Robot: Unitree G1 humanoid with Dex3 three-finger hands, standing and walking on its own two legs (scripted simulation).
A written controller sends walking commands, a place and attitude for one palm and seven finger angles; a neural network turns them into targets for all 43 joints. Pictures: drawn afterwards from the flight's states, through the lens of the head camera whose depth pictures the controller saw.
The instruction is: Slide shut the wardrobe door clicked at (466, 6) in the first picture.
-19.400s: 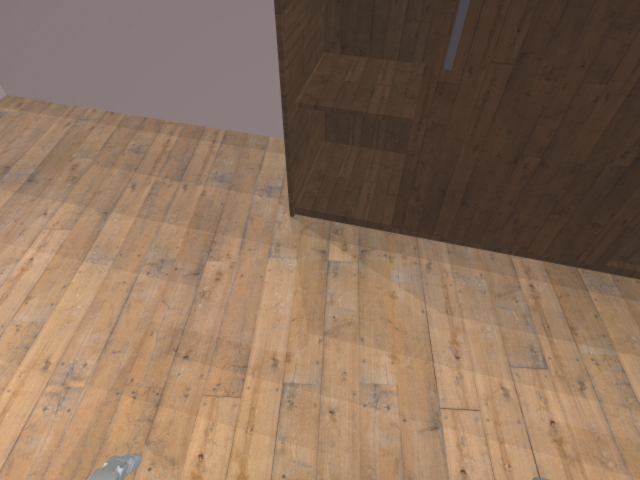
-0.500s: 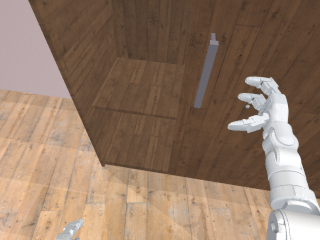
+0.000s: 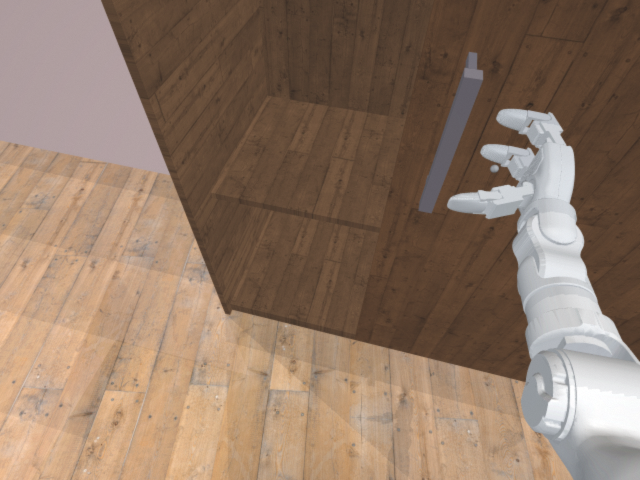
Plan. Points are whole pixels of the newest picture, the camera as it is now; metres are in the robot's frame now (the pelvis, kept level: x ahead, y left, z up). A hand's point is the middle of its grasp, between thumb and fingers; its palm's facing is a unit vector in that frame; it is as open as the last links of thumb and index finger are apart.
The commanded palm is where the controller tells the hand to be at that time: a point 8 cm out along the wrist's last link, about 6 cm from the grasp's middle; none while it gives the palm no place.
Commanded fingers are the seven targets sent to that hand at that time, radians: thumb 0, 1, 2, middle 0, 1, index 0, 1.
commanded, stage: move the hooked fingers beside the handle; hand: right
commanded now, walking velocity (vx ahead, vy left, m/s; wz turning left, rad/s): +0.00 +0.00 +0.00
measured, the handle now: (446, 141) +0.55 -0.07 +0.12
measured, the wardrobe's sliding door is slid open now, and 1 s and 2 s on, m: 0.43 0.43 0.43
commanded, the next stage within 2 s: feel for the door with the fingertips in 0.98 s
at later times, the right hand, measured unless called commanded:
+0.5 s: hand (495, 178) +0.48 -0.13 +0.13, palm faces +0.06 +1.00 +0.01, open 14.0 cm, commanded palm +0.45 -0.18 +0.13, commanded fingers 0.00 0.50 -0.30 0.30 1.20 0.30 1.20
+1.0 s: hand (496, 177) +0.49 -0.14 +0.12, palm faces +0.08 +1.00 +0.01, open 14.0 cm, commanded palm +0.46 -0.19 +0.13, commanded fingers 0.00 0.50 -0.30 0.30 1.20 0.30 1.20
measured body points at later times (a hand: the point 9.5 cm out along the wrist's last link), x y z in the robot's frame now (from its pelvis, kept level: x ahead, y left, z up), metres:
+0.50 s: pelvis +0.00 +0.00 +0.00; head +0.05 +0.01 +0.45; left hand +0.04 +0.26 -0.12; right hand +0.47 -0.18 +0.14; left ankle -0.02 +0.10 -0.72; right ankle +0.03 -0.11 -0.72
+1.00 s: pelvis +0.01 +0.00 +0.00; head +0.07 +0.00 +0.44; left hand +0.02 +0.26 -0.13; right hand +0.48 -0.19 +0.13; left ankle -0.02 +0.10 -0.72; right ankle +0.03 -0.11 -0.72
